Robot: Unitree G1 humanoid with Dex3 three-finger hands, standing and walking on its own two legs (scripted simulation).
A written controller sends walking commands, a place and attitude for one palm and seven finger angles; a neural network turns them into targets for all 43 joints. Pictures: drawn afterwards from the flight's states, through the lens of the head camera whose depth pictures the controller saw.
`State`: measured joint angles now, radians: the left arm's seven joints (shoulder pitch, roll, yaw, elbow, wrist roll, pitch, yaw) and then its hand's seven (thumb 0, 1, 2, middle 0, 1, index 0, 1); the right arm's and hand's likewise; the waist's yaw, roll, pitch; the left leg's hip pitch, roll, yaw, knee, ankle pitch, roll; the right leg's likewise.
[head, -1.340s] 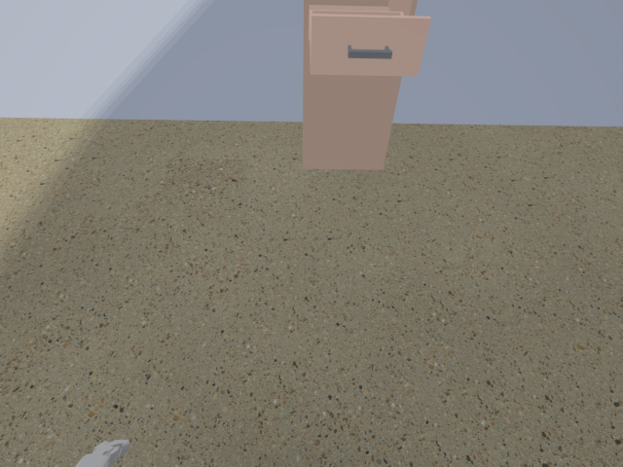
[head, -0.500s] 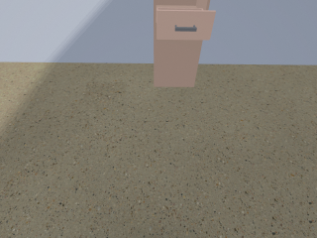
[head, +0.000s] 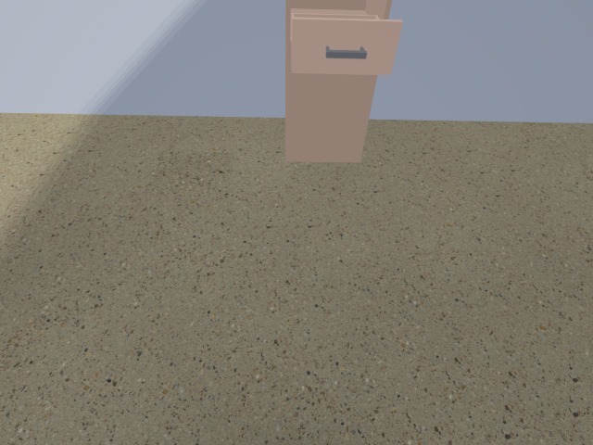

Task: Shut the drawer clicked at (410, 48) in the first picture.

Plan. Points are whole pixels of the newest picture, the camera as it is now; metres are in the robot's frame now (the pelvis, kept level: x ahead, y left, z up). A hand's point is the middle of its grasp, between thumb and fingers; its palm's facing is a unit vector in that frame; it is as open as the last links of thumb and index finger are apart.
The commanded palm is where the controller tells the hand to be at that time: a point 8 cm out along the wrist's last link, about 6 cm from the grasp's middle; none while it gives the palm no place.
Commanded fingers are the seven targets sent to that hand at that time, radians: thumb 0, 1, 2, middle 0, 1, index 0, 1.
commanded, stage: look at it before walking up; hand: left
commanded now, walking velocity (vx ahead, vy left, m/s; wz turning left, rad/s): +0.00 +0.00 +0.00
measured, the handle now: (345, 51) +1.34 -0.10 -0.04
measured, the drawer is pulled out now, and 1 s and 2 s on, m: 0.30 0.30 0.30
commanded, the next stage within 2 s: walk to a spot facing it in 0.20 s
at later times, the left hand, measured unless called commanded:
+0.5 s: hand out of the picture +0.06 +0.23 -0.17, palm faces -0.06 -0.96 -0.27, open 7.4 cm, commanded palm none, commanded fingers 0.00 0.90 0.90 -0.20 -0.30 -0.20 -0.30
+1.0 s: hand out of the picture +0.16 +0.11 -0.17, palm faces -0.22 -0.96 -0.17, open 7.4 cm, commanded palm none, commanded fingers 0.00 0.90 0.90 -0.20 -0.30 -0.20 -0.30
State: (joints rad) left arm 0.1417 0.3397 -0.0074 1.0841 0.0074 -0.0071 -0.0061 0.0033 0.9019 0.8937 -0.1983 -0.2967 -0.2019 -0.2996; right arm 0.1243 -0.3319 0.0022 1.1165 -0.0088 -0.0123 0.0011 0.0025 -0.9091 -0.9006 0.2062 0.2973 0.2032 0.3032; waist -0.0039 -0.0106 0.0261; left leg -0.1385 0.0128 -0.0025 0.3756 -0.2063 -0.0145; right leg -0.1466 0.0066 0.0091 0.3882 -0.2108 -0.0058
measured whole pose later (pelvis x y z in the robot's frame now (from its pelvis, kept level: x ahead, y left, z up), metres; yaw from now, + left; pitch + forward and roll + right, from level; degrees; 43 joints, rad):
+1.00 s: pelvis +0.16 -0.06 +0.00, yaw -17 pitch +1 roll +0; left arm 0.42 0.14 0.03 1.06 0.02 -0.06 -0.01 0.00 0.90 0.89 -0.20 -0.30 -0.20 -0.30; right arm 0.15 -0.20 -0.06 0.99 -0.02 -0.02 0.02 0.00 -0.91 -0.90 0.20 0.30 0.20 0.30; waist 0.02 0.01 0.03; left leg -0.62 0.13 0.05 1.00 -0.19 -0.06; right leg -0.08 0.07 0.01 0.35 -0.28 -0.06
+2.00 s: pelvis +0.56 -0.20 -0.01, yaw -38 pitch -1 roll +0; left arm 0.21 0.18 0.07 1.02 0.01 -0.07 0.02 -0.03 0.95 0.89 -0.20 -0.30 -0.20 -0.30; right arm 0.34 -0.11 -0.05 1.08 -0.02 -0.03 -0.01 0.01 -0.91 -0.90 0.20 0.30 0.20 0.30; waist -0.04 0.00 0.04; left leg -0.48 0.16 0.05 1.25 -0.32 -0.02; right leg -0.23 0.07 -0.14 0.50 -0.26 -0.12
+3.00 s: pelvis +0.79 -0.38 -0.01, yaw -27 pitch -1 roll +2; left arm 0.16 0.14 0.04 0.93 0.02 -0.01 0.03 0.00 0.91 0.89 -0.20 -0.30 -0.20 -0.30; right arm 0.25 -0.21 -0.09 1.01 -0.02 0.07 0.02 0.00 -0.92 -0.90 0.20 0.30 0.20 0.30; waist -0.05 0.03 0.06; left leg -0.49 0.06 0.06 1.11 -0.42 -0.08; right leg -0.21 -0.12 -0.24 0.51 -0.28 -0.02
